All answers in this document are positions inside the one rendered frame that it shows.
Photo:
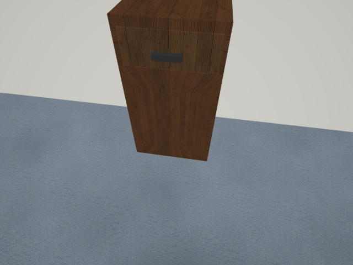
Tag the cabinet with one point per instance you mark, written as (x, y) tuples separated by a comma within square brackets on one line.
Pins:
[(172, 112)]

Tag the handle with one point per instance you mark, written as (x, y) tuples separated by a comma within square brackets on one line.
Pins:
[(166, 57)]

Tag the drawer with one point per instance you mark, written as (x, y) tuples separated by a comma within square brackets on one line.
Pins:
[(201, 51)]

